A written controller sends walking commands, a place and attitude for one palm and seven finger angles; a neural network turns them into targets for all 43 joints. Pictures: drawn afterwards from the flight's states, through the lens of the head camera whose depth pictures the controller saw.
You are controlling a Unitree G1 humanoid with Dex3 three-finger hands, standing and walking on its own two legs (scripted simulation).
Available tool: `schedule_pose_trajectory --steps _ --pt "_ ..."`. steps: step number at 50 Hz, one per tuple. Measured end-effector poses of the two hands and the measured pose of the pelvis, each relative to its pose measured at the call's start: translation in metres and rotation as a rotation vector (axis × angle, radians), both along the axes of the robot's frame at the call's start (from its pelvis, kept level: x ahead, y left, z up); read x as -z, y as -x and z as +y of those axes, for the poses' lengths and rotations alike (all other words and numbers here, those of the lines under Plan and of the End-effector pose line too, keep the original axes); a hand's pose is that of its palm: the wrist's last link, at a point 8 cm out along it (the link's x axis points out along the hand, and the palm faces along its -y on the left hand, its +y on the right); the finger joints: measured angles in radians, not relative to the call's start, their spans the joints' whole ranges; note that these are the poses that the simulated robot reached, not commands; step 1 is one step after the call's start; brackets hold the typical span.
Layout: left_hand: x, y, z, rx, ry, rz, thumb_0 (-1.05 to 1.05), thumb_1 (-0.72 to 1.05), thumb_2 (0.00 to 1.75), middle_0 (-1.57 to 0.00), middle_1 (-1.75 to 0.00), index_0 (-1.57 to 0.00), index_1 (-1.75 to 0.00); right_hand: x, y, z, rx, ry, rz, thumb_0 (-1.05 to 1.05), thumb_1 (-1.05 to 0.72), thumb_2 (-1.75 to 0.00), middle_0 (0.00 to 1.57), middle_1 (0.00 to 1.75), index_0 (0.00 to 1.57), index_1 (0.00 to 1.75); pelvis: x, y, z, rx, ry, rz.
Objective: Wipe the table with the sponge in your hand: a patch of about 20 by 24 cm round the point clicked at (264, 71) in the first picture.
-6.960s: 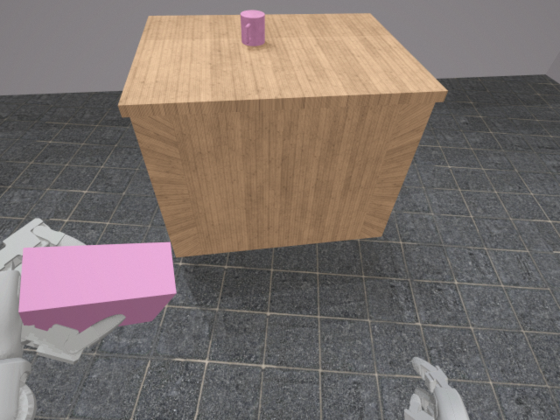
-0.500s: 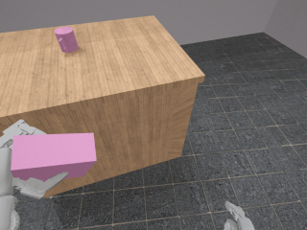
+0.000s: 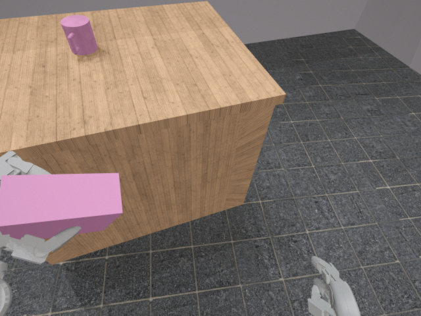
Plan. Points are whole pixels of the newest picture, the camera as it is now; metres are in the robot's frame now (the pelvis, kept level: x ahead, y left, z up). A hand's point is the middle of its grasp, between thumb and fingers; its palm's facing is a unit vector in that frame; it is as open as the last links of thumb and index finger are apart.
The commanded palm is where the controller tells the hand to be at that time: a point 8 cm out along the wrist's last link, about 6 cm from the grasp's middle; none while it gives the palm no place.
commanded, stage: shuffle to correct the standing spot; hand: left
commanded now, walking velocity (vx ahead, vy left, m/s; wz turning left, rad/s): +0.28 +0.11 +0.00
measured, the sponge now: (80, 207) +0.25 +0.21 +0.13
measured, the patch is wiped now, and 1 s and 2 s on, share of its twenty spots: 0.00 0.00 0.00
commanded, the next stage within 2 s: come to a stop and stand still in 1.30 s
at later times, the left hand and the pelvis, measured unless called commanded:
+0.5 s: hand (47, 164) +0.30 +0.27 +0.16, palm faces +0.36 -0.84 -0.39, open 9.8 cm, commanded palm +0.24 +0.30 +0.18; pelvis +0.06 +0.03 -0.02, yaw -4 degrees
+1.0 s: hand (49, 107) +0.41 +0.31 +0.17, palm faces +0.35 -0.84 -0.42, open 9.8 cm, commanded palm +0.35 +0.34 +0.18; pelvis +0.16 +0.08 -0.02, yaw -5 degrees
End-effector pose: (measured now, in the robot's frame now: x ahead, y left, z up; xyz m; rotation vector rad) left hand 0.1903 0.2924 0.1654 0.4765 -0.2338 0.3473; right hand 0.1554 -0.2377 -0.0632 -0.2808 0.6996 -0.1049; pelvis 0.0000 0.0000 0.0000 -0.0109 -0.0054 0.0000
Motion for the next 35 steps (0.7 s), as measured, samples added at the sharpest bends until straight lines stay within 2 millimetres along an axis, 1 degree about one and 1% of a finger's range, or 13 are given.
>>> schedule_pose_trajectory --steps 4,7,9,13,18,21,23,27,29,30,33,35 --pt "-0.012 0.004 0.006 -0.01 -0.004 -0.076 0.0 -0.48 1.0 -0.78 -1.33 -0.78 -1.33 -0.002 -0.015 0.011 -0.016 -0.007 -0.036 0.01 -0.91 -0.9 0.2 0.3 0.2 0.3 0.003 -0.004 0.006 0.001 -0.001 -0.004" --pt "-0.013 0.002 0.006 -0.008 0.003 -0.102 0.0 -0.48 1.0 -0.78 -1.33 -0.78 -1.33 0.0 -0.025 0.02 -0.013 -0.026 -0.064 0.01 -0.91 -0.9 0.2 0.3 0.21 0.3 0.008 -0.011 0.011 0.007 -0.006 -0.009" --pt "-0.01 -0.003 0.007 -0.012 0.008 -0.103 0.0 -0.48 1.0 -0.78 -1.33 -0.78 -1.33 0.003 -0.031 0.026 -0.009 -0.043 -0.075 0.01 -0.91 -0.9 0.2 0.3 0.21 0.3 0.011 -0.017 0.012 0.008 -0.007 -0.015" --pt "-0.002 -0.018 0.009 -0.024 0.024 -0.089 0.0 -0.48 1.0 -0.78 -1.33 -0.78 -1.34 0.012 -0.042 0.034 -0.008 -0.074 -0.069 0.01 -0.9 -0.9 0.2 0.3 0.21 0.3 0.016 -0.029 0.013 -0.003 0.008 -0.02" --pt "0.003 -0.033 0.012 0.0 0.031 -0.106 0.0 -0.48 1.0 -0.78 -1.33 -0.78 -1.34 0.021 -0.05 0.037 -0.01 -0.06 -0.024 0.01 -0.9 -0.9 0.2 0.3 0.21 0.3 0.022 -0.038 0.019 -0.006 0.02 -0.015" --pt "0.001 -0.042 0.016 0.028 0.016 -0.127 0.0 -0.48 1.0 -0.78 -1.33 -0.78 -1.34 0.024 -0.053 0.037 0.017 -0.044 -0.018 0.01 -0.9 -0.9 0.2 0.3 0.21 0.3 0.026 -0.046 0.028 0.027 0.006 -0.008" --pt "-0.002 -0.053 0.017 0.04 -0.004 -0.109 0.0 -0.48 1.01 -0.78 -1.33 -0.78 -1.34 0.024 -0.054 0.038 0.049 -0.057 -0.024 0.01 -0.9 -0.9 0.2 0.3 0.21 0.3 0.025 -0.052 0.032 0.058 -0.01 -0.019" --pt "-0.008 -0.085 0.013 0.074 -0.031 -0.062 0.0 -0.48 1.01 -0.78 -1.33 -0.78 -1.34 0.026 -0.052 0.041 0.096 -0.094 -0.009 0.01 -0.91 -0.9 0.2 0.3 0.21 0.3 0.018 -0.072 0.036 0.067 -0.001 -0.02" --pt "-0.01 -0.101 0.01 0.096 -0.053 -0.058 0.0 -0.48 1.01 -0.78 -1.33 -0.78 -1.34 0.031 -0.054 0.041 0.102 -0.095 0.011 0.01 -0.91 -0.9 0.2 0.3 0.21 0.3 0.019 -0.082 0.035 0.05 0.008 -0.024" --pt "-0.011 -0.106 0.008 0.108 -0.074 -0.067 0.0 -0.48 1.01 -0.78 -1.33 -0.78 -1.34 0.035 -0.057 0.04 0.098 -0.094 0.019 0.01 -0.9 -0.9 0.2 0.3 0.21 0.3 0.023 -0.086 0.033 0.029 0.0 -0.027" --pt "-0.015 -0.112 0.009 0.131 -0.103 -0.102 0.0 -0.48 1.01 -0.78 -1.33 -0.78 -1.34 0.046 -0.067 0.036 0.085 -0.081 0.059 0.01 -0.9 -0.9 0.2 0.3 0.21 0.3 0.029 -0.093 0.036 0.03 0.02 -0.037" --pt "-0.019 -0.113 0.014 0.129 -0.112 -0.105 0.0 -0.48 1.01 -0.78 -1.33 -0.78 -1.34 0.045 -0.074 0.033 0.101 -0.082 0.078 0.01 -0.91 -0.9 0.2 0.3 0.21 0.3 0.027 -0.1 0.038 0.053 0.027 -0.036"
